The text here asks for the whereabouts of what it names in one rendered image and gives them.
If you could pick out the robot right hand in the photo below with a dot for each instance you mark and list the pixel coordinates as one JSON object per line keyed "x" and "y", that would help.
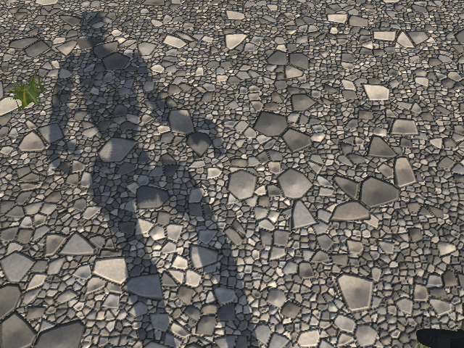
{"x": 437, "y": 338}

